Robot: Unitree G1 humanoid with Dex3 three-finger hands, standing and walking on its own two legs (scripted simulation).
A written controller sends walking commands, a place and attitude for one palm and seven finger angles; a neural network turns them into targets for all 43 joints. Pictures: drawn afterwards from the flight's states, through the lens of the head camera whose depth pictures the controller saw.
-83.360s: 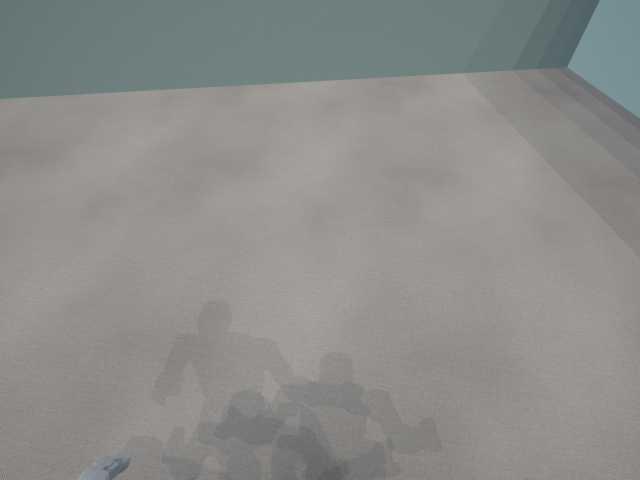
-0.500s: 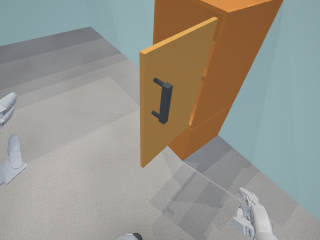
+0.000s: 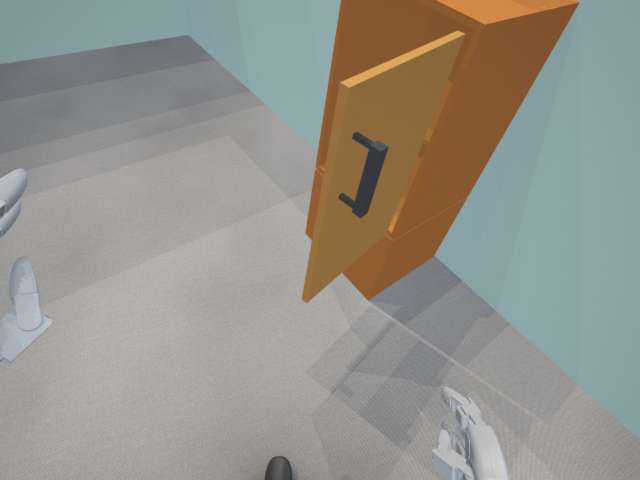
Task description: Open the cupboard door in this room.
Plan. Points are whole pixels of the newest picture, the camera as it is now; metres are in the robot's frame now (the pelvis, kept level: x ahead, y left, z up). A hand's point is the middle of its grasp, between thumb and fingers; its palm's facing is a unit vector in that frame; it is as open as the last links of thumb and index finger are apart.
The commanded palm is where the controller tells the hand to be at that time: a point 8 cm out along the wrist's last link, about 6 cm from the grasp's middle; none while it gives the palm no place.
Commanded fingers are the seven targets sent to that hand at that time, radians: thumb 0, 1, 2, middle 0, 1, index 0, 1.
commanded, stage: stop stepping back and stand still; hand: left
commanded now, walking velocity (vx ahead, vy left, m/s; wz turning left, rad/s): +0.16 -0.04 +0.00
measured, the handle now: (359, 176) +0.60 -0.03 +0.03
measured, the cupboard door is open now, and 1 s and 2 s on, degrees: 99 99 99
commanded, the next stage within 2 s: let the arm hang, fingers relaxed in 0.88 s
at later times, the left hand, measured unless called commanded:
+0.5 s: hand (21, 409) +0.14 +0.24 +0.17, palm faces +0.33 -0.72 -0.61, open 7.4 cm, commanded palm +0.09 +0.29 +0.16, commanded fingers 0.00 0.90 0.90 -0.20 -0.30 -0.20 -0.30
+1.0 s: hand (43, 403) +0.15 +0.24 +0.15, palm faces +0.39 -0.75 -0.53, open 7.4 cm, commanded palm none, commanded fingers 0.00 0.90 0.90 -0.20 -0.30 -0.20 -0.30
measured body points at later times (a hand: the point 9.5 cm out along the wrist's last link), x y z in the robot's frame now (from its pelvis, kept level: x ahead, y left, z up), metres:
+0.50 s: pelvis -0.06 -0.01 -0.02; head -0.07 -0.01 +0.43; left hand +0.11 +0.28 +0.20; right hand +0.04 -0.24 -0.12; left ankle +0.02 +0.14 -0.74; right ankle -0.08 -0.07 -0.75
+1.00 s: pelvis -0.06 -0.02 -0.02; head -0.05 -0.03 +0.43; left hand +0.12 +0.28 +0.18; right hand +0.12 -0.26 -0.10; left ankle -0.04 +0.12 -0.75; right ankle -0.07 -0.07 -0.75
